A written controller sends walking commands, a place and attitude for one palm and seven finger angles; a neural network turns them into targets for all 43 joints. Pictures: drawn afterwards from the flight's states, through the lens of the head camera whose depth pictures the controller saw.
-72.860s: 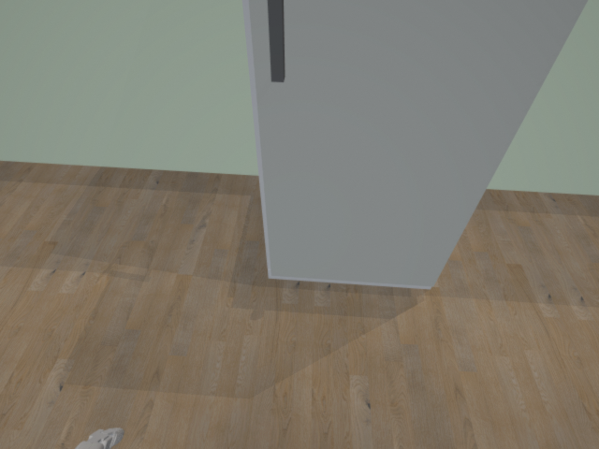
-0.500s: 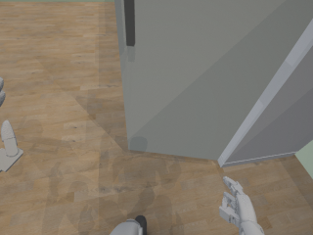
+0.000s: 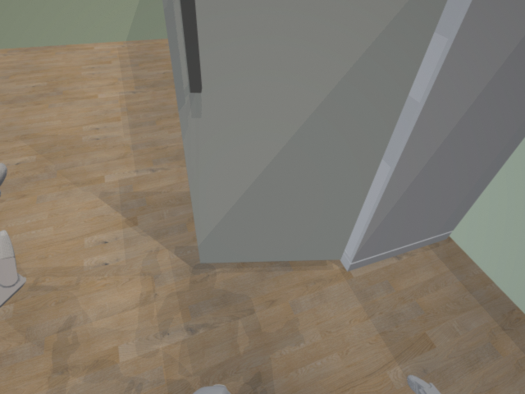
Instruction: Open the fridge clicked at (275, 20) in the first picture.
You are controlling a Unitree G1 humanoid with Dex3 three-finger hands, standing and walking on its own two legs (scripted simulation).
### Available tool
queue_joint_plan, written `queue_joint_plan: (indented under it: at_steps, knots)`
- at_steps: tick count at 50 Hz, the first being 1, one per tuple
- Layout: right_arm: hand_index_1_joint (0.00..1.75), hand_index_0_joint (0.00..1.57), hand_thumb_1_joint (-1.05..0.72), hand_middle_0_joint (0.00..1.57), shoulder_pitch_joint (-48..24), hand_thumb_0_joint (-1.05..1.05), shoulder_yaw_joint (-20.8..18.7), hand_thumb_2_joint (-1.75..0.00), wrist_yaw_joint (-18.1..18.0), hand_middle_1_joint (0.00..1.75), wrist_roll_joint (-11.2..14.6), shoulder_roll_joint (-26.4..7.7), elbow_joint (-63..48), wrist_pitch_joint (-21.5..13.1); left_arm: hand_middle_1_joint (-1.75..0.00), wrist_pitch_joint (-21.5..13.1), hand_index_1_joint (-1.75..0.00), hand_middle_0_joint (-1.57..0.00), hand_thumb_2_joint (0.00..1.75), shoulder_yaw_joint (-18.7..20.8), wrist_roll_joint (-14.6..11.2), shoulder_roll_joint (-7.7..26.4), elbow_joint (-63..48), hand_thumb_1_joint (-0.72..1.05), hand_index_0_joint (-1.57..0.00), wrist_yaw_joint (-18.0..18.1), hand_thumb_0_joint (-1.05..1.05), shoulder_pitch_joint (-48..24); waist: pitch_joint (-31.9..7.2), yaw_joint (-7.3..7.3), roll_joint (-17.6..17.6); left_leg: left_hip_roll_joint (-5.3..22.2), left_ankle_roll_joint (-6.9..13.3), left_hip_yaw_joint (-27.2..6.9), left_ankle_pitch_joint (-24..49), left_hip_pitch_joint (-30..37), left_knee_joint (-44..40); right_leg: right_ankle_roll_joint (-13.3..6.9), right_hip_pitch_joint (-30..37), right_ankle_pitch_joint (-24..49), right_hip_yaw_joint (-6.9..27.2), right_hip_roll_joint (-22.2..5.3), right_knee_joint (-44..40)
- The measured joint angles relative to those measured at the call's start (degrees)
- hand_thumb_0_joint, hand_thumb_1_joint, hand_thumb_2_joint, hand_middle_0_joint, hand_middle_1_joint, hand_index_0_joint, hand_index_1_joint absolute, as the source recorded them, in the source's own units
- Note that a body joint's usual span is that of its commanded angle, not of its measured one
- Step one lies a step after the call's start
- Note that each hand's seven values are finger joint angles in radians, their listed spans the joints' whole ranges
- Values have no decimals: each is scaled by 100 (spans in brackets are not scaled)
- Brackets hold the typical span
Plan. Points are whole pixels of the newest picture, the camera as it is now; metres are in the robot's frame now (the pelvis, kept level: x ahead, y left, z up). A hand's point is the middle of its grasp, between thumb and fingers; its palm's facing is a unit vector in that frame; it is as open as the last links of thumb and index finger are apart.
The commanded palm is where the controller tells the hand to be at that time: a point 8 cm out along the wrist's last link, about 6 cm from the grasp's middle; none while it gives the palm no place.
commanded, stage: stop stepping back and stand still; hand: left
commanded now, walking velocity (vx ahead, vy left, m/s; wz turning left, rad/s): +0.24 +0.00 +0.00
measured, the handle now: (190, 20) +0.73 +0.22 +0.26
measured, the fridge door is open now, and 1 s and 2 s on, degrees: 73 73 73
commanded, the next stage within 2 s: let the arm hang, fingers relaxed in 0.78 s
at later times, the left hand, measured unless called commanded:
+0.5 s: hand out of the picture +0.21 +0.32 +0.18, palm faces +0.48 -0.70 -0.52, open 7.4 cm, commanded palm +0.15 +0.34 +0.18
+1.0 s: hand (47, 303) +0.22 +0.34 +0.03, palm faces +0.21 -0.84 -0.51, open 7.4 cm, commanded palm none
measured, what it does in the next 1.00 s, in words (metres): steps on the spot: left foot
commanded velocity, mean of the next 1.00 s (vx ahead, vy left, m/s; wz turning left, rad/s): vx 0.01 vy -0.04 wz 0.00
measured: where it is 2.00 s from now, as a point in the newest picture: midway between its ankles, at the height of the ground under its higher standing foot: outside the picture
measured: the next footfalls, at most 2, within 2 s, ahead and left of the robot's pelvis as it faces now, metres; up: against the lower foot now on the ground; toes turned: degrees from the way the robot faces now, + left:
left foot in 0.18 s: +0.08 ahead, +0.17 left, +0.00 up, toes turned +8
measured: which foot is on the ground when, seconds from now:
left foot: up 0.00-0.16, down 0.18-1.00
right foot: down 0.00-1.00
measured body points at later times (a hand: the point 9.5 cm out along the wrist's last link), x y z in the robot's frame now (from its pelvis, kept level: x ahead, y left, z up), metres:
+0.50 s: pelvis +0.03 +0.03 -0.01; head +0.04 +0.02 +0.44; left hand +0.18 +0.35 +0.21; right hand +0.20 -0.17 -0.10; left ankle +0.04 +0.17 -0.74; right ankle +0.03 -0.06 -0.74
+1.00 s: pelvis +0.02 +0.06 -0.01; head +0.03 +0.03 +0.44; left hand +0.21 +0.38 +0.06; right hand +0.23 -0.19 -0.10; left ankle +0.04 +0.17 -0.74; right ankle +0.03 -0.06 -0.74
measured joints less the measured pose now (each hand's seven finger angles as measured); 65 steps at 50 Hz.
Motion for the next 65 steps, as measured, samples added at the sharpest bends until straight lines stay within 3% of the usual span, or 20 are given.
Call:
queue_joint_plan:
  at_steps: [3,9,11,13,15,17,20,23,26,32,37,44,46,49,51,54,60,65]
  knots:
    - [30,20,-91,21,137,1,27,-90,-55,30,53,24,170,15,-30,27,-30,-22,90,-50,1,-327,776,89,-22,97,1,-518,-280,6,-45,211,57,-6,32,125,253,145,66,-198,-9,-158,88]
    - [30,20,-91,21,211,1,84,-90,-218,30,3,-107,110,-256,-30,298,-30,-21,90,-689,91,-1083,1203,89,-21,176,2,-1149,-410,-140,29,571,237,6,-113,1391,-1531,363,-20,-629,-232,-412,732]
    - [30,20,-91,21,-9,1,101,-90,-219,30,-2,-25,64,-311,-30,278,-30,-21,90,-768,91,-1030,930,89,-21,127,2,-1146,-202,-201,-103,483,125,55,433,1353,-1500,422,-226,-918,-104,-487,1223]
    - [30,20,-91,20,-218,1,155,-90,-168,30,-17,189,-41,-369,-30,205,-30,-21,90,-631,75,-776,632,89,-21,70,2,-1003,3,-225,-265,440,44,184,427,1396,-1496,463,-516,-1197,109,-414,1726]
    - [30,20,-91,20,-285,1,210,-90,-93,30,-46,389,-198,-455,-30,129,-30,-21,90,-406,61,-452,354,89,-21,32,2,-847,139,-301,-272,442,17,154,482,1435,-1686,491,-716,-1227,105,-305,1943]
    - [30,20,-91,20,-278,1,277,-90,3,30,-33,485,-331,-522,-30,43,-30,-21,90,-175,36,-210,115,89,-21,32,2,-703,244,-302,-145,486,-2,67,581,1445,-1856,517,-660,-997,-18,-236,1475]
    - [30,20,-90,21,-261,1,360,-90,117,30,29,508,-448,-541,-30,-97,-30,-21,90,165,-13,12,-73,89,-21,57,2,-416,284,-175,32,528,-49,82,532,1354,-1802,470,-413,-227,-97,-217,489]
    - [30,20,-90,21,-296,1,343,-90,137,30,60,399,-335,-457,-30,-125,-30,-21,90,128,-44,-106,148,89,-21,29,1,-336,248,-85,324,596,-65,42,421,1333,-1732,295,-387,-119,-139,-141,440]
    - [30,20,-90,21,-311,1,283,-90,95,30,96,251,-181,-363,-30,3,-30,-21,90,-105,-71,-383,534,89,-21,11,1,-350,124,-35,426,547,-49,69,378,1382,-1781,296,-377,-270,-113,-189,481]
    - [30,20,-91,21,-386,1,181,-90,-67,30,123,66,-90,-256,-30,284,-30,-21,90,-538,-10,-771,955,89,-21,-9,2,-545,121,-34,208,420,-19,114,394,1658,-2018,369,-199,-373,-79,-309,465]
    - [30,20,-91,21,-531,1,131,-90,-97,30,125,40,-316,-308,-30,188,-30,-21,90,-589,24,-654,515,89,-22,23,2,-619,238,-113,5,441,-26,94,444,1708,-2109,367,-108,-284,-100,-278,294]
    - [30,20,-91,20,-632,1,89,-90,-60,30,129,40,-582,-289,-30,-121,-30,-22,90,-235,-32,-283,244,89,-22,63,2,-301,191,-206,84,463,11,134,526,1658,-2224,406,-100,-85,-61,-245,14]
    - [30,20,-91,20,-666,1,52,-90,168,30,184,-165,-344,-361,-30,-64,-30,-21,90,-634,118,-186,1103,89,-21,-153,1,-739,94,-138,260,399,55,79,542,1477,-2097,447,-251,-88,-134,-321,152]
    - [30,20,-91,20,-905,1,69,-90,383,30,140,-560,114,-46,-30,665,-30,-21,90,-1500,267,-385,3167,90,-21,-563,0,-1621,-36,-49,584,262,164,73,477,1218,-1853,520,-550,-250,-146,-479,534]
    - [30,20,-91,20,-1034,1,90,-90,418,30,91,-670,330,146,-30,1054,-30,-20,90,-1952,327,-633,4505,90,-20,-719,0,-1986,-12,-85,705,198,222,87,472,1124,-1750,560,-682,-304,-132,-556,733]
    - [30,20,-91,20,-1015,1,130,-90,425,30,21,-600,573,312,-30,1318,-29,-20,90,-2445,398,-1000,6009,91,-20,-834,1,-2184,139,-172,603,139,232,89,528,1110,-1736,547,-742,-326,-131,-620,868]
    - [30,20,-91,20,-554,1,243,-90,416,30,-71,-153,1179,589,-30,1478,-29,-20,90,-2851,376,-1630,7822,91,-20,-811,1,-2017,457,-222,-17,148,182,-12,670,1220,-1860,505,-598,-230,-235,-600,751]
    - [30,20,-91,20,-166,1,227,-90,362,30,-72,108,1696,695,-30,1406,-30,-21,90,-2716,349,-1556,8628,98,-21,-757,1,-1835,568,-135,-120,245,155,-131,815,1249,-2034,466,-409,47,-357,-469,289]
